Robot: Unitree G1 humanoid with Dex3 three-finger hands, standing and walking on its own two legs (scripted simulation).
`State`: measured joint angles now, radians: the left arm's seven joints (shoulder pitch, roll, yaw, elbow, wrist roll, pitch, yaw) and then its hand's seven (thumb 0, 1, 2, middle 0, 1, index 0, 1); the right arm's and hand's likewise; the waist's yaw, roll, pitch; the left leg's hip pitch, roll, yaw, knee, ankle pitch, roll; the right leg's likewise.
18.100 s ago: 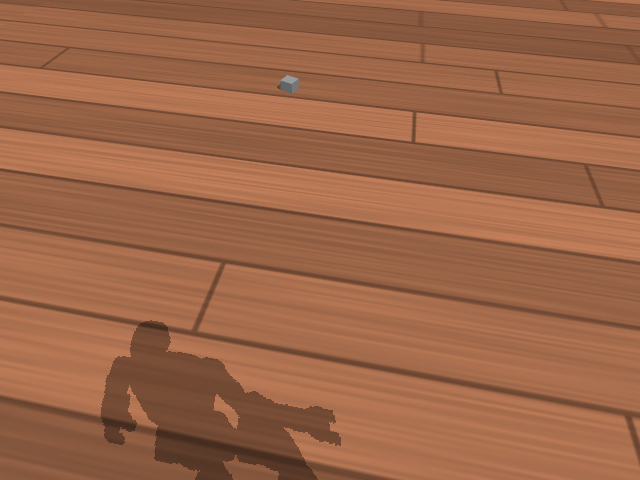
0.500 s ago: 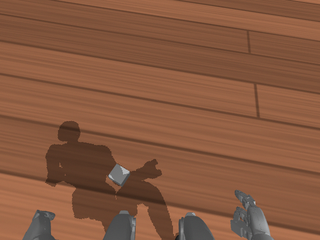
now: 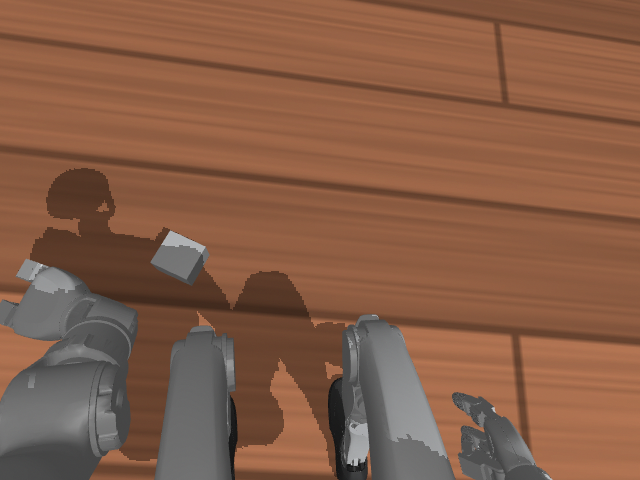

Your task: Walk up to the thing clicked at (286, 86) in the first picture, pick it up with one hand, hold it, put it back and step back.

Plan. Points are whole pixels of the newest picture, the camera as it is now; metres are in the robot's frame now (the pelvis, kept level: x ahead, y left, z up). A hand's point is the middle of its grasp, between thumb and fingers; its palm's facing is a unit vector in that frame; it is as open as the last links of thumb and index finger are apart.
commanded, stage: rise first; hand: left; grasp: from above
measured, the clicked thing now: (181, 258) +0.49 +0.22 -0.45
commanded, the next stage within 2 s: none
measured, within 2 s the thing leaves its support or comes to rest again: neither
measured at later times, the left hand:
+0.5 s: hand (121, 285) +0.40 +0.27 -0.26, palm faces -0.14 -0.42 -0.90, open 13.7 cm
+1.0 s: hand (138, 271) +0.43 +0.26 -0.31, palm faces -0.13 -0.43 -0.89, open 13.8 cm
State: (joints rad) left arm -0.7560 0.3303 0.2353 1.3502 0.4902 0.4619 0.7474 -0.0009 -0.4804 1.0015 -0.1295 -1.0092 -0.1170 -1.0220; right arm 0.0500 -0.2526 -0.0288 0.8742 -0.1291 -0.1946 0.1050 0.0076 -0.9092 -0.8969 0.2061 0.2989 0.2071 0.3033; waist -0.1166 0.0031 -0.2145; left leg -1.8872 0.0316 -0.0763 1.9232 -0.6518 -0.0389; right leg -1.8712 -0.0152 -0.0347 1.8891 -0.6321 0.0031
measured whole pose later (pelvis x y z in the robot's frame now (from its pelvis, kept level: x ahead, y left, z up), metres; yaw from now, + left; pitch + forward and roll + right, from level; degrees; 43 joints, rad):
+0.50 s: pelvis -0.01 +0.01 -0.10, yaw -1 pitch +36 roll -3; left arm -1.05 0.48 0.37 1.63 0.57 0.44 0.73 0.00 -0.46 0.99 -0.11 -1.02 -0.11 -1.02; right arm 0.12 -0.28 -0.01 0.91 -0.14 -0.25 0.26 0.01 -0.90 -0.89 0.20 0.30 0.20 0.30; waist -0.19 0.05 -0.12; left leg -2.20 0.03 -0.08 2.25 -0.67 -0.03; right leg -2.19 0.00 -0.01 2.20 -0.64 0.03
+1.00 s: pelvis -0.01 +0.00 -0.14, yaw -4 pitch +34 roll -5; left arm -1.17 0.65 0.49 1.72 0.63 0.42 0.75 0.00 -0.48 1.00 -0.11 -1.03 -0.11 -1.03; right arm 0.13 -0.34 0.02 0.93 -0.18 -0.26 0.34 0.00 -0.91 -0.90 0.20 0.30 0.20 0.30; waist -0.26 0.03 0.02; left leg -2.28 0.03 -0.14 2.37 -0.69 -0.04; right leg -2.26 0.01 -0.06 2.29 -0.63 0.02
